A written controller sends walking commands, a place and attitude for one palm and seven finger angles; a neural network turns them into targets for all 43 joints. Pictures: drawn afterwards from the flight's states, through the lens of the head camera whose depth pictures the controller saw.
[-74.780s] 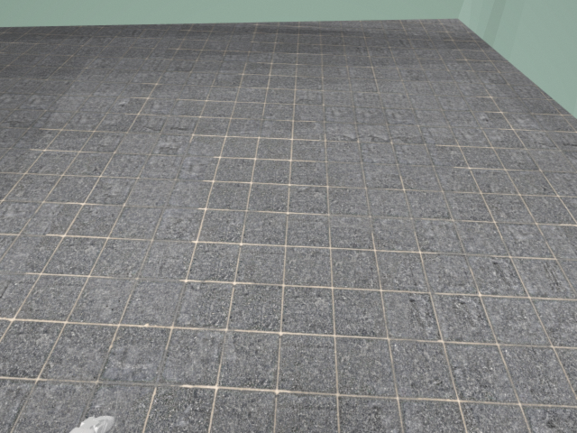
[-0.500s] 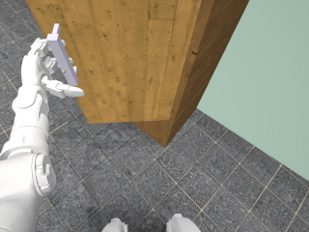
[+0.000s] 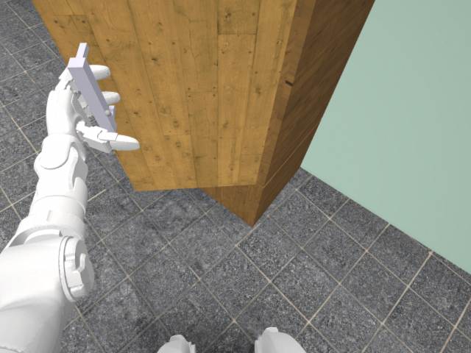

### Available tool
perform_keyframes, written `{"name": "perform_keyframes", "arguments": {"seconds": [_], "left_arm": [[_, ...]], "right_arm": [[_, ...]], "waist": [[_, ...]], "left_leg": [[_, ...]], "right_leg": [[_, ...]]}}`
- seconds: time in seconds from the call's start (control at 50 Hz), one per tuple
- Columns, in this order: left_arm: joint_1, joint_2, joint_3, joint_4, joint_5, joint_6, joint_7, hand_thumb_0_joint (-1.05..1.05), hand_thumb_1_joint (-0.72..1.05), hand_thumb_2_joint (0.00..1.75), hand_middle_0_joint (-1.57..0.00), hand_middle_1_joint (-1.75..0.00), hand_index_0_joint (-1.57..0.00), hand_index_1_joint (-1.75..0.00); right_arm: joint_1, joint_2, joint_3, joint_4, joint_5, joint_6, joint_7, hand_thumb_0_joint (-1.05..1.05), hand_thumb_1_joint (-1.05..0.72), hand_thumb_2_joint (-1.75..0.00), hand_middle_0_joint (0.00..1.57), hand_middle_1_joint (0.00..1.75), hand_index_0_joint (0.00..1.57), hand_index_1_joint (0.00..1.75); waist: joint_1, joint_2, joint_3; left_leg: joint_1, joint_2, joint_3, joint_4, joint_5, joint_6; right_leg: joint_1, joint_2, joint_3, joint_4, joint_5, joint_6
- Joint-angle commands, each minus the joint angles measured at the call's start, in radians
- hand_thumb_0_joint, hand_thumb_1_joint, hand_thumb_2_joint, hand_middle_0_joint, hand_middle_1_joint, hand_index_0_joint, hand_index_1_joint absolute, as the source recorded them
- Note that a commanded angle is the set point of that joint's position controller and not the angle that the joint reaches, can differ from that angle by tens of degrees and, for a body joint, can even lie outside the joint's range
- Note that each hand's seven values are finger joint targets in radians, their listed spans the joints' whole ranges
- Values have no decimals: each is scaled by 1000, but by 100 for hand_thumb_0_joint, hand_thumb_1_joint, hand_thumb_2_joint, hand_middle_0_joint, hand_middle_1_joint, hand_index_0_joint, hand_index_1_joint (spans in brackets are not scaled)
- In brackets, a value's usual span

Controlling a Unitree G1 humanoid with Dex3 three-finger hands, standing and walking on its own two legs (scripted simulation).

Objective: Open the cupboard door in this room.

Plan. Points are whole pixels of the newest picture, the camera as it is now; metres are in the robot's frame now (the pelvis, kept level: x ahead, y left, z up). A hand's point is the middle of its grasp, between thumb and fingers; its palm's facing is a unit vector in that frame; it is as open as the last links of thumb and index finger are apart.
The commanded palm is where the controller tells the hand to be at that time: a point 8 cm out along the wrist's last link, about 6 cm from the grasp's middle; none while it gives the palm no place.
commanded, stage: slide the fingers in behind the handle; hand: left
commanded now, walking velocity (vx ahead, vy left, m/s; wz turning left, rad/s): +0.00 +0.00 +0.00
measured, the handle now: (97, 92) +0.55 +0.21 +0.09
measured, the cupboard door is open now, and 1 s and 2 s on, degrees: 43 43 73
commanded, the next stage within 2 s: close the thumb around the handle in 0.36 s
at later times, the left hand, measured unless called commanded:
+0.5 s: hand (108, 113) +0.49 +0.18 +0.10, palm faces +0.05 -1.00 +0.00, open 14.0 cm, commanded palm +0.46 +0.23 +0.09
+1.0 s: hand (107, 112) +0.49 +0.18 +0.10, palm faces +0.06 -1.00 -0.01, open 6.9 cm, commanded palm +0.46 +0.23 +0.09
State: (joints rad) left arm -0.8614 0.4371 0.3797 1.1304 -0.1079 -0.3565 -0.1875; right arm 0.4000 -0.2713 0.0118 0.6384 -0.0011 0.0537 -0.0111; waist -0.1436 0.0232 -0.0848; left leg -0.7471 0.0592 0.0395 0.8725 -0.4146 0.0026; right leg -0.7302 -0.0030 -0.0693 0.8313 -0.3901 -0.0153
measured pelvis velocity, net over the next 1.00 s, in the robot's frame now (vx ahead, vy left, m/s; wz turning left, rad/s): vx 0.00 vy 0.00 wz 0.00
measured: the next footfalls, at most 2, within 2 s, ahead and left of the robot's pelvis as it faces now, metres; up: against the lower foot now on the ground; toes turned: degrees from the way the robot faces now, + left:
none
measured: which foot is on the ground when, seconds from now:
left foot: down 0.00-1.00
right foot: down 0.00-1.00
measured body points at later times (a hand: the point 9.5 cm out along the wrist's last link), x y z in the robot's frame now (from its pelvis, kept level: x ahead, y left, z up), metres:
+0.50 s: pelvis +0.00 +0.00 +0.00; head +0.10 +0.01 +0.44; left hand +0.48 +0.23 +0.10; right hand +0.01 -0.26 -0.12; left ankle +0.00 +0.12 -0.70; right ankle +0.00 -0.11 -0.70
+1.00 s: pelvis +0.00 +0.00 +0.00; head +0.10 +0.01 +0.44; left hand +0.49 +0.24 +0.10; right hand +0.01 -0.26 -0.12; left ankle +0.00 +0.12 -0.70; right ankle +0.00 -0.11 -0.70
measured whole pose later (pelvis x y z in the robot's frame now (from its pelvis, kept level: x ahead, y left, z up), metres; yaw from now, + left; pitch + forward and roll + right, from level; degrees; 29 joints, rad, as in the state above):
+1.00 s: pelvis +0.00 +0.00 +0.00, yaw +0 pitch +17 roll -2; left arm -0.86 0.42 0.35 1.13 -0.12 -0.37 -0.16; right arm 0.40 -0.27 0.01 0.65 -0.01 0.04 0.00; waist -0.14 0.03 -0.09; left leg -0.75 0.05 0.04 0.88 -0.42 0.01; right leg -0.73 -0.01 -0.07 0.84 -0.40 -0.01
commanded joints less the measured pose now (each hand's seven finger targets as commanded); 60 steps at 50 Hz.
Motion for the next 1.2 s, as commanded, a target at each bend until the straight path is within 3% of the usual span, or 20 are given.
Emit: {"name": "perform_keyframes", "arguments": {"seconds": [0.0, 0.12, 0.16, 0.22, 0.28, 0.32, 0.34, 0.4, 0.44, 0.52, 0.58, 0.62, 0.8, 0.84, 0.92, 0.94, 1.04, 1.08, 1.12, 1.18], "left_arm": [[-480, 216, -5, -209, -7, -81, -4, 0, -50, 30, -30, -120, -30, -120], [-501, 233, 1, -202, -8, -83, -6, 0, -50, 30, -30, -120, -30, -120], [-503, 201, -22, -189, -7, -79, -7, 0, -50, 30, -30, -120, -30, -120], [-476, 230, 12, -202, -12, -88, -5, 0, -50, 30, -30, -120, -30, -120], [-471, 220, 4, -191, -13, -83, -5, 0, -50, 30, -30, -120, -30, -120], [-493, 213, -8, -238, -7, -96, -4, 0, -50, 30, -30, -120, -30, -120], [-470, 186, -20, -216, -8, -93, -3, 0, -50, 30, -30, -120, -30, -120], [-487, 192, -13, -204, -12, -92, 8, 0, -50, 30, -30, -120, -30, -120], [-483, 193, -16, -206, -6, -92, 8, 0, -50, 30, -30, -120, -30, -120], [-486, 174, -28, -202, -4, -93, 12, 0, -28, 40, -32, -122, -32, -122], [-490, 188, -18, -195, -2, -88, 15, 0, -11, 47, -33, -124, -33, -124], [-499, 170, -31, -223, -4, -95, 12, 0, 0, 52, -34, -125, -34, -125], [-501, 148, -50, -218, -8, -94, 18, 0, 51, 73, -37, -131, -37, -131], [-473, 184, -20, -229, -7, -96, 16, 0, 62, 78, -38, -132, -38, -132], [-454, 154, -37, -232, -16, -95, 8, 0, 84, 88, -40, -134, -40, -134], [-455, 172, -27, -228, -15, -93, 8, 0, 90, 90, -40, -135, -40, -135], [-433, 174, -23, -252, -18, -94, 3, 0, 90, 90, -40, -135, -40, -135], [-441, 158, -38, -251, -17, -92, 1, 0, 90, 90, -40, -135, -40, -135], [-452, 165, -33, -259, -16, -97, 5, 0, 90, 90, -40, -135, -40, -135], [-404, 157, -28, -270, -22, -97, 6, 0, 90, 90, -40, -135, -40, -135]], "right_arm": [[142, -160, -53, -49, 2, -30, -11, 0, -90, -90, 20, 30, 20, 30], [144, -165, -51, -44, 2, -31, -13, 0, -90, -90, 20, 30, 20, 30], [143, -163, -51, -42, 2, -34, -12, 0, -90, -90, 20, 30, 20, 30], [146, -165, -54, -46, 0, -36, -10, 0, -90, -90, 20, 30, 20, 30], [141, -164, -52, -46, 2, -35, -9, 0, -90, -90, 20, 30, 20, 30], [142, -162, -53, -50, 1, -35, -9, 0, -90, -90, 20, 30, 20, 30], [140, -158, -54, -50, 0, -36, -7, 0, -90, -90, 20, 30, 20, 30], [148, -163, -54, -42, -2, -36, -7, 0, -90, -90, 20, 30, 20, 30], [143, -164, -55, -43, 0, -35, -6, 0, -90, -90, 20, 30, 20, 30], [143, -160, -54, -40, -2, -36, -4, 0, -90, -90, 20, 30, 20, 30], [147, -164, -57, -36, -2, -35, -6, 0, -90, -90, 20, 30, 20, 30], [146, -160, -56, -38, -4, -36, -3, 0, -90, -90, 20, 30, 20, 30], [143, -162, -57, -34, -4, -34, -3, 0, -90, -90, 20, 30, 20, 30], [142, -164, -60, -36, -2, -33, -3, 0, -90, -90, 20, 30, 20, 30], [136, -158, -57, -39, -1, -32, -1, 0, -90, -90, 20, 30, 20, 30], [137, -161, -57, -38, -1, -30, -2, 0, -90, -90, 20, 30, 20, 30], [133, -158, -57, -46, -1, -28, -2, 0, -90, -90, 20, 30, 20, 30], [130, -155, -60, -43, 1, -27, -3, 0, -90, -90, 20, 30, 20, 30], [132, -157, -60, -40, 0, -28, -2, 0, -90, -90, 20, 30, 20, 30], [128, -155, -62, -47, -1, -28, 0, 0, -90, -90, 20, 30, 20, 30]], "waist": [[-22, 59, -413], [-23, 62, -427], [-30, 66, -414], [-10, 75, -463], [-15, 38, -417], [-11, 97, -462], [-10, 97, -452], [-22, 49, -425], [-20, 69, -429], [-19, 87, -427], [-23, 49, -428], [-17, 98, -462], [-30, 67, -424], [-13, 70, -465], [-10, 87, -446], [-11, 58, -441], [-2, 78, -463], [-12, 69, -443], [-8, 100, -445], [2, 77, -467]], "left_leg": [[255, -49, -42, -64, 327, 33], [256, -48, -50, -68, 328, 31], [270, -45, -54, -69, 321, 28], [285, -48, -53, -64, 359, 26], [251, -46, -49, -68, 331, 29], [301, -46, -55, -66, 371, 25], [312, -44, -57, -62, 382, 23], [293, -43, -61, -64, 361, 27], [296, -42, -60, -67, 360, 23], [307, -42, -64, -66, 366, 20], [295, -41, -65, -64, 365, 23], [332, -41, -67, -59, 399, 19], [319, -42, -68, -62, 383, 23], [322, -43, -63, -58, 402, 22], [326, -42, -61, -59, 416, 21], [309, -42, -64, -62, 405, 21], [317, -45, -56, -60, 433, 23], [312, -43, -54, -60, 420, 23], [333, -41, -61, -60, 442, 20], [334, -43, -53, -61, 452, 21]], "right_leg": [[181, 45, 50, -85, 378, 2], [174, 44, 47, -81, 369, 3], [144, 45, 41, -84, 345, 2], [174, 46, 43, -75, 377, 0], [176, 47, 42, -81, 367, 3], [162, 46, 40, -71, 379, -1], [145, 48, 35, -70, 377, -3], [143, 51, 34, -75, 361, -1], [134, 48, 34, -74, 356, 0], [120, 48, 30, -71, 349, -2], [129, 49, 31, -72, 354, 0], [121, 48, 30, -65, 368, -2], [115, 51, 27, -71, 361, -2], [145, 49, 33, -69, 387, -1], [141, 51, 30, -69, 400, -2], [152, 50, 29, -70, 395, -1], [178, 49, 34, -67, 433, -1], [169, 50, 34, -72, 425, 1], [151, 49, 30, -66, 422, -3], [182, 50, 33, -70, 446, 0]]}}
